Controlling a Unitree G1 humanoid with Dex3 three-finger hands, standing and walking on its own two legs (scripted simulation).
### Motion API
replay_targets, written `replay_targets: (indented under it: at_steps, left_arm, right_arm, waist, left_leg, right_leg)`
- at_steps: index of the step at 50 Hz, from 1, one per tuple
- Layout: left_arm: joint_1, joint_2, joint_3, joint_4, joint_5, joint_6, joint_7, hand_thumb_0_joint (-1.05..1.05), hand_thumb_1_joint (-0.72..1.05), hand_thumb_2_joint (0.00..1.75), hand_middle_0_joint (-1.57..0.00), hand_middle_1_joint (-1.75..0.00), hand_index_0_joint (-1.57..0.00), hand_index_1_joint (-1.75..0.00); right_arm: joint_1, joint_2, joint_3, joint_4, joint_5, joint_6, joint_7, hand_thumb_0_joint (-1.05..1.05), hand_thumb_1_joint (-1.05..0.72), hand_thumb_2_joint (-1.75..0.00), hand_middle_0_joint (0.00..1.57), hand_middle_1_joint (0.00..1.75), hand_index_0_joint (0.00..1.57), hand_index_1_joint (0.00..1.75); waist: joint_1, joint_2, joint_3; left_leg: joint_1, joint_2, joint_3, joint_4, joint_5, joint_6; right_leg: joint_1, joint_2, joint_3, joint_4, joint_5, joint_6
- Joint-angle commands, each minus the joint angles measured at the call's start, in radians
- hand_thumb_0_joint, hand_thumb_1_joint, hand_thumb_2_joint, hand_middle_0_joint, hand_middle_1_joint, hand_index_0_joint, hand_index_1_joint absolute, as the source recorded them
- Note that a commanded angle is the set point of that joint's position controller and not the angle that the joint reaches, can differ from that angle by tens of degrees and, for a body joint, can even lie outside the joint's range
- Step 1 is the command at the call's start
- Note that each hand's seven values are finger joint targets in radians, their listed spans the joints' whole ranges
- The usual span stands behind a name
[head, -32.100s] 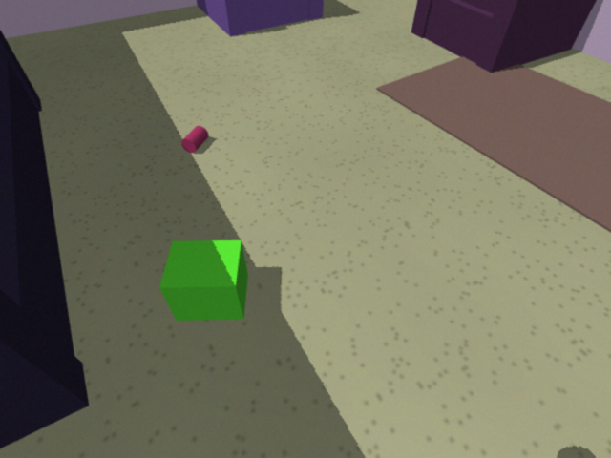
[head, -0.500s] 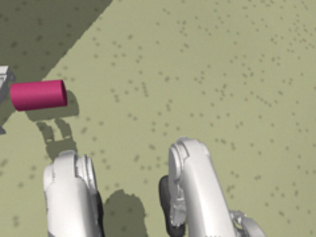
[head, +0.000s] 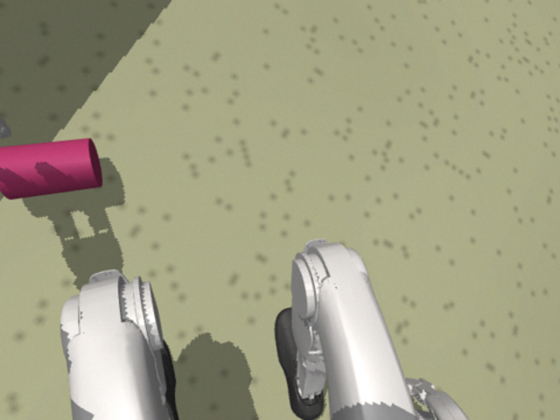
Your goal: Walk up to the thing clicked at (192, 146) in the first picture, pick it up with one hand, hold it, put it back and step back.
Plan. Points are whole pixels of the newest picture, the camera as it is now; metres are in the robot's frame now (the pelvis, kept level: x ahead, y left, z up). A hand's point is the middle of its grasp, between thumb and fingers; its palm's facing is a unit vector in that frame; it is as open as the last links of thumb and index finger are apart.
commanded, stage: rise first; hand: left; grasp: from above
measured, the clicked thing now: (52, 168) +0.51 +0.31 -0.29
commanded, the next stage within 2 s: approach in 1.30 s
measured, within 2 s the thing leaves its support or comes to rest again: neither
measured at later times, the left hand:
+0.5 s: hand out of the picture +0.45 +0.35 -0.17, palm faces -0.46 -0.06 -0.89, open 14.1 cm
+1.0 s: hand out of the picture +0.46 +0.35 -0.17, palm faces -0.45 -0.06 -0.89, open 14.1 cm
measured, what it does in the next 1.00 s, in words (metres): stands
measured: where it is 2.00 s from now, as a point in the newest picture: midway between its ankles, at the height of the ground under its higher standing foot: (234, 397)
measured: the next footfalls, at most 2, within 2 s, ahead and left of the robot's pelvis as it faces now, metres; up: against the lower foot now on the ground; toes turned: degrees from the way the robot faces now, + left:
none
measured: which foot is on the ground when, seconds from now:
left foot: down 0.00-1.00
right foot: down 0.00-1.00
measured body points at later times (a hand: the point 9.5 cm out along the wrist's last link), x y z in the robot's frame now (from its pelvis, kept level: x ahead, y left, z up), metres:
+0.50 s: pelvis +0.00 +0.00 -0.01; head +0.24 +0.09 +0.36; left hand +0.47 +0.35 -0.12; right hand +0.05 -0.27 -0.10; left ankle +0.07 +0.13 -0.30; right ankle +0.09 -0.13 -0.30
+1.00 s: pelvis +0.00 +0.00 -0.01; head +0.25 +0.10 +0.35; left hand +0.48 +0.35 -0.12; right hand +0.05 -0.27 -0.10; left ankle +0.07 +0.13 -0.30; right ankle +0.09 -0.13 -0.30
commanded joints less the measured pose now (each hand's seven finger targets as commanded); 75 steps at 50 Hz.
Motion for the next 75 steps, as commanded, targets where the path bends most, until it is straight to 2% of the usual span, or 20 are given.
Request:
replay_targets:
  at_steps: [1,10,13,16,20,22,28,31,34,37,40,43,51,54,62,65,68,70,73,75]
  left_arm:
    - [-0.295,0.281,0.027,-0.105,-0.019,0.003,0.045,0.0,-0.55,1.0,-0.06,-1.05,-0.07,-1.04]
    - [-0.34,0.292,0.014,-0.096,-0.014,0.01,0.046,0.0,-0.55,0.99,-0.06,-1.06,-0.07,-1.05]
    - [-0.352,0.314,0.024,-0.11,-0.013,0.008,0.045,0.0,-0.55,1.0,-0.06,-1.05,-0.07,-1.05]
    - [-0.337,0.288,0.0,-0.062,-0.008,0.016,0.042,0.0,-0.55,1.0,-0.06,-1.06,-0.07,-1.05]
    - [-0.363,0.329,0.02,-0.102,-0.008,0.013,0.045,0.0,-0.56,1.01,-0.06,-1.05,-0.07,-1.04]
    - [-0.347,0.309,0.009,-0.087,-0.012,0.017,0.039,0.0,-0.55,1.0,-0.06,-1.06,-0.07,-1.05]
    - [-0.357,0.334,0.012,-0.063,-0.012,0.014,0.036,0.0,-0.57,1.01,-0.06,-1.05,-0.07,-1.05]
    - [-0.377,0.358,0.024,-0.099,-0.011,0.012,0.038,0.0,-0.56,1.01,-0.06,-1.05,-0.07,-1.05]
    - [-0.357,0.337,0.009,-0.067,-0.011,0.013,0.033,0.0,-0.57,1.02,-0.06,-1.05,-0.06,-1.05]
    - [-0.335,0.365,0.03,-0.078,-0.01,0.011,0.031,0.0,-0.58,1.02,-0.07,-1.05,-0.07,-1.05]
    - [-0.34,0.335,0.008,-0.08,-0.015,0.013,0.026,0.0,-0.57,1.01,-0.07,-1.05,-0.07,-1.05]
    - [-0.349,0.369,0.026,-0.114,-0.015,0.012,0.023,0.0,-0.57,1.02,-0.07,-1.04,-0.06,-1.04]
    - [-0.376,0.336,0.005,-0.11,-0.013,0.016,0.027,0.0,-0.57,1.01,-0.06,-1.05,-0.06,-1.05]
    - [-0.356,0.34,0.01,-0.103,-0.012,0.024,0.024,0.0,-0.57,1.02,-0.07,-1.05,-0.07,-1.05]
    - [-0.379,0.331,-0.011,-0.096,-0.019,0.024,0.009,0.0,-0.57,1.02,-0.07,-1.05,-0.07,-1.05]
    - [-0.381,0.357,0.006,-0.103,-0.024,0.017,0.009,0.0,-0.56,1.0,-0.07,-1.06,-0.07,-1.05]
    - [-0.379,0.317,-0.02,-0.09,-0.022,0.017,0.001,0.0,-0.57,1.01,-0.07,-1.06,-0.07,-1.06]
    - [-0.372,0.365,0.008,-0.104,-0.026,0.02,0.004,0.0,-0.61,1.09,-0.07,-1.01,-0.04,-1.05]
    - [-0.383,0.318,-0.018,-0.129,-0.026,0.024,-0.001,0.0,-0.55,1.0,-0.07,-1.07,-0.08,-1.06]
    - [-0.423,0.268,-0.05,-0.139,-0.035,0.024,-0.005,0.0,-0.54,1.0,-0.07,-1.07,-0.08,-1.06]
  right_arm:
    - [0.21,-0.244,-0.073,-0.007,-0.001,-0.007,-0.019,0.0,-0.91,-0.9,0.2,0.3,0.2,0.3]
    - [0.213,-0.249,-0.059,-0.012,-0.003,-0.011,-0.017,0.0,-0.91,-0.9,0.2,0.3,0.2,0.3]
    - [0.209,-0.254,-0.058,-0.016,0.001,-0.013,-0.019,0.0,-0.91,-0.9,0.2,0.3,0.2,0.3]
    - [0.215,-0.255,-0.055,-0.017,0.002,-0.013,-0.017,0.0,-0.91,-0.9,0.2,0.3,0.2,0.3]
    - [0.217,-0.258,-0.046,-0.017,-0.002,-0.015,-0.018,0.0,-0.91,-0.9,0.2,0.3,0.2,0.3]
    - [0.22,-0.257,-0.043,-0.02,-0.004,-0.016,-0.015,0.0,-0.91,-0.9,0.2,0.3,0.2,0.3]
    - [0.222,-0.262,-0.034,-0.025,-0.003,-0.016,-0.012,0.0,-0.91,-0.91,0.2,0.3,0.2,0.3]
    - [0.221,-0.266,-0.031,-0.027,-0.005,-0.014,-0.013,0.0,-0.91,-0.9,0.2,0.3,0.2,0.3]
    - [0.222,-0.265,-0.026,-0.028,-0.006,-0.015,-0.011,0.0,-0.91,-0.9,0.2,0.3,0.2,0.3]
    - [0.225,-0.267,-0.023,-0.032,-0.01,-0.013,-0.01,0.0,-0.91,-0.9,0.2,0.3,0.2,0.3]
    - [0.226,-0.265,-0.024,-0.028,-0.007,-0.011,-0.009,0.0,-0.91,-0.9,0.2,0.3,0.2,0.3]
    - [0.226,-0.269,-0.029,-0.035,-0.003,-0.01,-0.009,0.0,-0.91,-0.9,0.2,0.3,0.2,0.3]
    - [0.233,-0.273,-0.023,-0.039,0.001,-0.009,-0.007,0.0,-0.91,-0.9,0.2,0.3,0.2,0.3]
    - [0.228,-0.273,-0.026,-0.044,0.007,-0.008,-0.008,0.0,-0.91,-0.9,0.2,0.3,0.2,0.3]
    - [0.231,-0.267,-0.02,-0.049,0.008,-0.011,-0.01,0.0,-0.91,-0.9,0.2,0.3,0.2,0.3]
    - [0.226,-0.269,-0.016,-0.056,0.008,-0.011,-0.012,0.0,-0.91,-0.9,0.2,0.3,0.2,0.3]
    - [0.234,-0.268,-0.019,-0.05,0.008,-0.013,-0.012,0.0,-0.91,-0.9,0.2,0.3,0.2,0.3]
    - [0.233,-0.271,-0.016,-0.054,0.011,-0.014,-0.013,0.0,-0.91,-0.9,0.2,0.3,0.2,0.3]
    - [0.239,-0.267,-0.021,-0.053,0.011,-0.012,-0.011,0.0,-0.91,-0.9,0.2,0.3,0.2,0.3]
    - [0.242,-0.266,-0.023,-0.047,0.013,-0.013,-0.012,0.0,-0.91,-0.9,0.2,0.3,0.2,0.3]
  waist:
    - [-0.014,0.299,-0.679]
    - [-0.034,0.313,-0.662]
    - [-0.024,0.361,-0.683]
    - [-0.046,0.329,-0.642]
    - [-0.038,0.35,-0.679]
    - [-0.045,0.35,-0.674]
    - [-0.056,0.347,-0.64]
    - [-0.048,0.371,-0.683]
    - [-0.062,0.354,-0.638]
    - [-0.047,0.365,-0.666]
    - [-0.059,0.365,-0.664]
    - [-0.048,0.374,-0.677]
    - [-0.068,0.394,-0.645]
    - [-0.052,0.392,-0.653]
    - [-0.078,0.345,-0.634]
    - [-0.065,0.359,-0.652]
    - [-0.078,0.348,-0.634]
    - [-0.057,0.363,-0.66]
    - [-0.07,0.392,-0.675]
    - [-0.096,0.378,-0.646]
  left_leg:
    - [0.543,-0.026,0.108,-0.232,0.17,0.034]
    - [0.527,-0.027,0.106,-0.224,0.162,0.034]
    - [0.571,-0.027,0.096,-0.238,0.162,0.026]
    - [0.551,-0.025,0.094,-0.226,0.154,0.029]
    - [0.555,-0.026,0.101,-0.219,0.176,0.029]
    - [0.566,-0.026,0.1,-0.214,0.198,0.03]
    - [0.531,-0.025,0.097,-0.212,0.167,0.03]
    - [0.556,-0.025,0.094,-0.21,0.185,0.029]
    - [0.539,-0.025,0.088,-0.213,0.167,0.029]
    - [0.55,-0.026,0.099,-0.198,0.202,0.031]
    - [0.558,-0.024,0.094,-0.195,0.21,0.031]
    - [0.548,-0.023,0.094,-0.203,0.196,0.029]
    - [0.571,-0.024,0.075,-0.223,0.198,0.023]
    - [0.58,-0.024,0.083,-0.225,0.196,0.024]
    - [0.522,-0.026,0.094,-0.212,0.161,0.033]
    - [0.522,-0.028,0.092,-0.223,0.153,0.031]
    - [0.537,-0.026,0.088,-0.224,0.151,0.029]
    - [0.549,-0.027,0.095,-0.214,0.186,0.031]
    - [0.576,-0.025,0.091,-0.222,0.207,0.026]
    - [0.558,-0.023,0.089,-0.223,0.182,0.029]
  right_leg:
    - [0.274,0.033,-0.091,-0.244,0.233,-0.077]
    - [0.265,0.032,-0.095,-0.238,0.231,-0.076]
    - [0.243,0.029,-0.1,-0.222,0.224,-0.079]
    - [0.23,0.031,-0.101,-0.228,0.224,-0.079]
    - [0.256,0.031,-0.1,-0.225,0.243,-0.077]
    - [0.257,0.032,-0.1,-0.224,0.262,-0.075]
    - [0.253,0.034,-0.103,-0.224,0.24,-0.076]
    - [0.254,0.033,-0.105,-0.213,0.252,-0.077]
    - [0.236,0.034,-0.11,-0.214,0.238,-0.077]
    - [0.278,0.035,-0.104,-0.221,0.267,-0.072]
    - [0.261,0.037,-0.106,-0.216,0.274,-0.072]
    - [0.268,0.036,-0.109,-0.217,0.265,-0.074]
    - [0.231,0.031,-0.119,-0.202,0.262,-0.077]
    - [0.235,0.033,-0.113,-0.214,0.26,-0.077]
    - [0.259,0.034,-0.105,-0.239,0.245,-0.072]
    - [0.264,0.034,-0.105,-0.234,0.231,-0.074]
    - [0.248,0.036,-0.11,-0.239,0.228,-0.075]
    - [0.271,0.035,-0.103,-0.235,0.259,-0.073]
    - [0.263,0.033,-0.107,-0.225,0.276,-0.075]
    - [0.242,0.035,-0.109,-0.24,0.263,-0.074]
